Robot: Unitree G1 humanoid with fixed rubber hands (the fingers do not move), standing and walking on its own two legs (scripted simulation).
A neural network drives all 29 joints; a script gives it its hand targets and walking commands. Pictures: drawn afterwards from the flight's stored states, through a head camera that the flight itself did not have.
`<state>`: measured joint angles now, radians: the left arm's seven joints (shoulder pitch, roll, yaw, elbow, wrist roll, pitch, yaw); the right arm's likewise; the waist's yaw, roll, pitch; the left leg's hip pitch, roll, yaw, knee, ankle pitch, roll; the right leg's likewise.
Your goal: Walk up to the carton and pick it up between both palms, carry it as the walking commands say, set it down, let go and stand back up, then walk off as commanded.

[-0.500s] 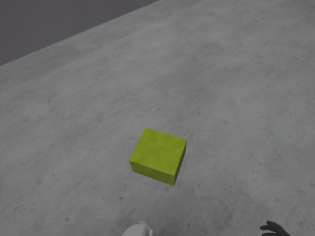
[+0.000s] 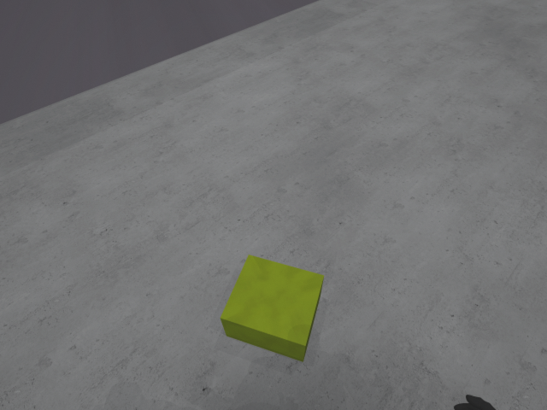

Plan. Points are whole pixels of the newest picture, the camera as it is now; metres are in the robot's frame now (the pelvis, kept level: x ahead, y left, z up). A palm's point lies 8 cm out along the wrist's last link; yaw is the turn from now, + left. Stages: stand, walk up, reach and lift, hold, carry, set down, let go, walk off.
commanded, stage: walk up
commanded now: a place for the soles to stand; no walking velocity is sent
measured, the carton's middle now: (274, 306) +0.59 +0.00 -0.68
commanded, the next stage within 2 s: none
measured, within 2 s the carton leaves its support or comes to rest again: neither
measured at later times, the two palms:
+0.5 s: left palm out of the picture +0.13 +0.32 -0.07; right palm (484, 401) +0.15 -0.31 -0.12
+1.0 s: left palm out of the picture +0.15 +0.33 -0.08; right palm (474, 395) +0.16 -0.30 -0.12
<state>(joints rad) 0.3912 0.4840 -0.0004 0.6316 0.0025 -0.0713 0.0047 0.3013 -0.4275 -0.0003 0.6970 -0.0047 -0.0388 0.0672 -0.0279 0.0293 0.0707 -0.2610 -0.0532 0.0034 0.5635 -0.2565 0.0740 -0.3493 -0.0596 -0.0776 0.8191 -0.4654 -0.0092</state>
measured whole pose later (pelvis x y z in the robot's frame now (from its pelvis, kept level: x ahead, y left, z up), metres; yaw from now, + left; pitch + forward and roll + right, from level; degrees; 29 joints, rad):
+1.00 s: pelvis +0.06 +0.00 -0.03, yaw +1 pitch -3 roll +0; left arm 0.33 0.48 0.00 0.63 0.00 -0.07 0.05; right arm 0.25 -0.43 0.00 0.75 0.00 -0.01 0.04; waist 0.00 0.03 0.06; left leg -0.34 -0.05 0.00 0.80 -0.42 0.06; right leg -0.34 -0.07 -0.08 0.85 -0.54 0.00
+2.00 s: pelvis +0.10 +0.16 -0.03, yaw -5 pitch -1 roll -1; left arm 0.38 0.55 0.00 0.73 0.00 -0.07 0.12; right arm 0.24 -0.46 -0.04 0.64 -0.03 0.06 0.07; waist -0.06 0.08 0.12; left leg -0.39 -0.02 0.18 0.90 -0.43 0.07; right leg -0.45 -0.03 -0.04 0.72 -0.21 -0.01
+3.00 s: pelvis +0.17 +0.23 -0.04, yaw -11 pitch -3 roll -1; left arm 0.27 0.51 0.00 0.73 0.00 -0.03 0.07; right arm 0.10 -0.45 -0.04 0.75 -0.01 0.02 0.01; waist 0.00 0.02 0.18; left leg -0.41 0.05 0.09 0.91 -0.44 0.03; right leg -0.51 0.05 0.08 1.01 -0.46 -0.01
